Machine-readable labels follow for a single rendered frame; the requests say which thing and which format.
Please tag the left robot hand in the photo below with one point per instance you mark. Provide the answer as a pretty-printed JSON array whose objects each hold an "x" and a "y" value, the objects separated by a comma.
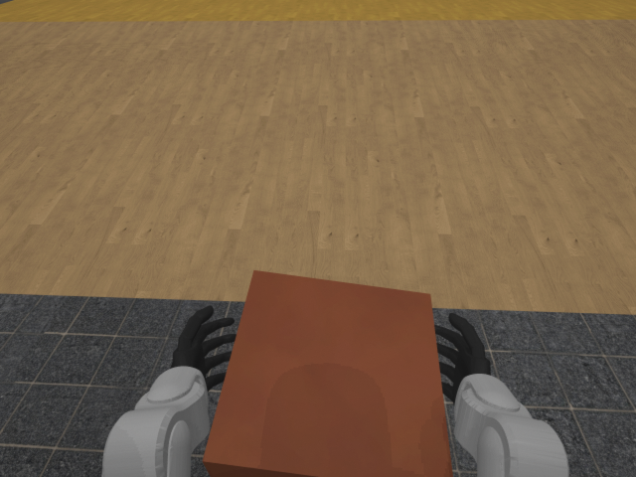
[{"x": 191, "y": 351}]

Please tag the right robot forearm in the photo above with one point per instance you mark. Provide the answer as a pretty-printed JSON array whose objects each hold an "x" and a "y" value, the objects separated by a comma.
[{"x": 501, "y": 435}]

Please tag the right robot hand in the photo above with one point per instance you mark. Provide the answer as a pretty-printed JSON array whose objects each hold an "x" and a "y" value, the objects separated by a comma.
[{"x": 468, "y": 361}]

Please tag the carton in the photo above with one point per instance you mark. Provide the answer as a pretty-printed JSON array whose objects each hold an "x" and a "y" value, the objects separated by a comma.
[{"x": 331, "y": 379}]

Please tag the left robot forearm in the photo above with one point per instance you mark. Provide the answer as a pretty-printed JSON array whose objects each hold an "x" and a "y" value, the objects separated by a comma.
[{"x": 158, "y": 437}]

